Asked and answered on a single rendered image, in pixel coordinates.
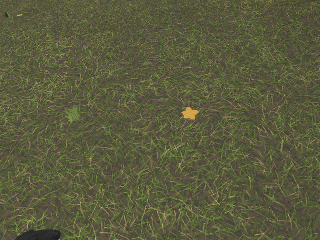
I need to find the robot left hand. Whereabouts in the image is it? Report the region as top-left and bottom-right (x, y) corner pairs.
(15, 229), (61, 240)

